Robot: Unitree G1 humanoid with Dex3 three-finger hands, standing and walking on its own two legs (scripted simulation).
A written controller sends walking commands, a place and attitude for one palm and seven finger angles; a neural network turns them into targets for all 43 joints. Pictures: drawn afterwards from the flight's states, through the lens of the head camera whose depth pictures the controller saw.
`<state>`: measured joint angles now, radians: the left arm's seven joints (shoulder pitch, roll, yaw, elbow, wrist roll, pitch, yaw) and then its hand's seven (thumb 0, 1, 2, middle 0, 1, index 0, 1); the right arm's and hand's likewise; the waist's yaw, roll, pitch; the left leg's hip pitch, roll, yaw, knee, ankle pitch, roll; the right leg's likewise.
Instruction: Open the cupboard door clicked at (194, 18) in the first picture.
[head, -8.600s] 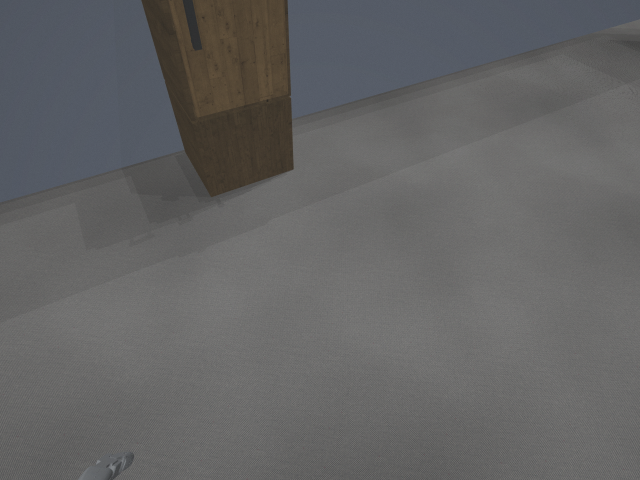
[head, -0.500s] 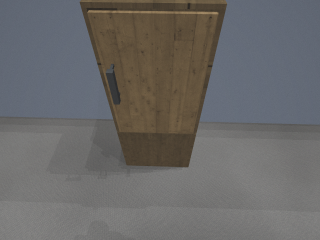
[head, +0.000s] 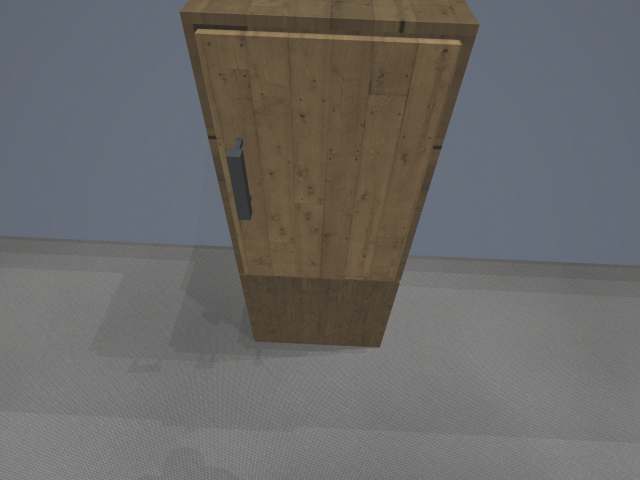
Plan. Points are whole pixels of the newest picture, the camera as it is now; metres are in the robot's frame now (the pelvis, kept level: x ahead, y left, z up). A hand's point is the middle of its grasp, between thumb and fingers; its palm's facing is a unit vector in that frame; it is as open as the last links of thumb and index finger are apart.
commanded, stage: shuffle to correct the standing spot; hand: left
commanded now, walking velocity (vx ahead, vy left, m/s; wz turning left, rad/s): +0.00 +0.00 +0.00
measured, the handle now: (242, 179) +0.62 +0.18 +0.00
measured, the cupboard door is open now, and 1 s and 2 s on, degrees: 0 0 0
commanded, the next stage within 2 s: come to a stop and stand still in 0.36 s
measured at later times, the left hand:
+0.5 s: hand out of the picture -0.01 +0.15 -0.18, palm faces +0.08 -0.98 -0.16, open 7.4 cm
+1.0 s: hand (225, 466) +0.17 +0.15 -0.16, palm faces -0.02 -0.96 -0.27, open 7.3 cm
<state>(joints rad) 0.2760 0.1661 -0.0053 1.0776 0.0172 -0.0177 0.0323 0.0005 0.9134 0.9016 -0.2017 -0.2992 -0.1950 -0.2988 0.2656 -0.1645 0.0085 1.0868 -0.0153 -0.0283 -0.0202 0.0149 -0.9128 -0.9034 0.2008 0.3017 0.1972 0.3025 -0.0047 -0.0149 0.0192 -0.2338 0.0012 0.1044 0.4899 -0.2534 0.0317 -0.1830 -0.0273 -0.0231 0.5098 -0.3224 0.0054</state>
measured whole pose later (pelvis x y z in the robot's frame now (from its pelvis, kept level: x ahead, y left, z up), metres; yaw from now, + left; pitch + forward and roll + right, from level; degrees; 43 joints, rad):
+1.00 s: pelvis +0.09 -0.04 -0.01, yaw -1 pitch +1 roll +1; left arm 0.18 0.18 0.02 0.96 0.03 -0.01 0.03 0.00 0.92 0.90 -0.20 -0.30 -0.19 -0.30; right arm 0.20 -0.19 -0.05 1.01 -0.02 0.04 -0.02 0.01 -0.91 -0.90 0.20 0.30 0.20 0.30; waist -0.01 0.02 0.07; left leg -0.38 0.02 0.05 0.85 -0.49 -0.01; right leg -0.34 -0.03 -0.08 0.62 -0.30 -0.04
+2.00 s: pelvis +0.11 -0.06 +0.00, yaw +0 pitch -2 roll +0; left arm 0.29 0.16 0.01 1.02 0.02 -0.01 0.05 0.01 0.94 0.90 -0.20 -0.30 -0.20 -0.30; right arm 0.21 -0.16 -0.02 1.02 -0.02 0.00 -0.03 0.01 -0.91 -0.90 0.20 0.30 0.19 0.30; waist 0.00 -0.01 -0.01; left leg -0.20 0.01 0.07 0.54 -0.31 0.02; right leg -0.14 0.05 -0.10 0.48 -0.32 -0.07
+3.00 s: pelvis +0.04 -0.05 -0.08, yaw +2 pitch +13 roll -2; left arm 0.20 0.31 0.14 0.13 -0.29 -0.29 -0.38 0.00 0.21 0.61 -0.25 -0.74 -0.24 -0.74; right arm 0.20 -0.22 0.08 0.53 0.05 -0.19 -0.06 0.02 -0.90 -0.90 0.21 0.30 0.20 0.30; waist 0.00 0.04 -0.10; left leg -0.91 0.00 0.01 1.14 -0.45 0.05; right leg -0.84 0.04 -0.14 1.10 -0.49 -0.08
